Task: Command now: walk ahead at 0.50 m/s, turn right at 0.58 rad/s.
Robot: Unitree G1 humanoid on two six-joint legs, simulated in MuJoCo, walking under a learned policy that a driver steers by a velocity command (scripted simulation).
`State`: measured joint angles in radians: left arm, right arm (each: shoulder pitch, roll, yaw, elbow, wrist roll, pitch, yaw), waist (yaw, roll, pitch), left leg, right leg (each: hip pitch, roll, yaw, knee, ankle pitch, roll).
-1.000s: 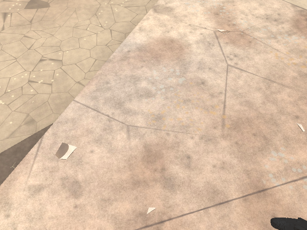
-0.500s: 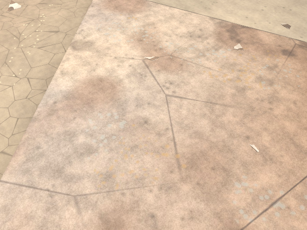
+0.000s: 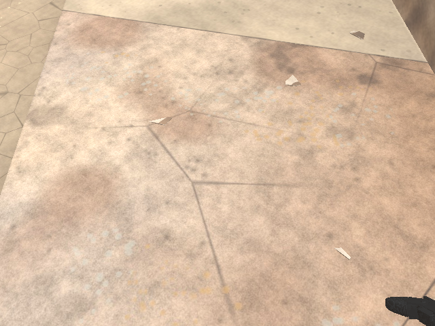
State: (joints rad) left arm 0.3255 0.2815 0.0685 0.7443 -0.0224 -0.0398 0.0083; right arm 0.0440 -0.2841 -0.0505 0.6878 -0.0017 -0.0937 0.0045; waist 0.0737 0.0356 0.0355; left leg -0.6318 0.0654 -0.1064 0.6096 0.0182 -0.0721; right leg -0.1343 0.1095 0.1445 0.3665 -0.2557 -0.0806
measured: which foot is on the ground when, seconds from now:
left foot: up 0.00-0.10, down 0.12-0.62, up 0.64-1.00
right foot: down 0.00-0.12, up 0.14-0.60, down 0.62-1.00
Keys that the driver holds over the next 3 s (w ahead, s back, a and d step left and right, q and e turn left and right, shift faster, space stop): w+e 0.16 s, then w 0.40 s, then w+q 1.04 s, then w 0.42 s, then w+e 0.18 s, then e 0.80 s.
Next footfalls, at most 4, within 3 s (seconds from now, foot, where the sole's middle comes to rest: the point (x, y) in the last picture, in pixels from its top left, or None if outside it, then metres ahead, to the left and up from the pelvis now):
0.12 left None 0.25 0.14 -0.78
0.62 right None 0.46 -0.16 -0.78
1.14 left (237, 230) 0.78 0.06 -0.78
1.62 right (277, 160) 1.09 -0.09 -0.78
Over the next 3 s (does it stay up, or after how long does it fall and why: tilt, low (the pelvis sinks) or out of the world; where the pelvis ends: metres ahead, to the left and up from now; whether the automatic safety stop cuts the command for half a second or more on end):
stays up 1.36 0.20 -0.01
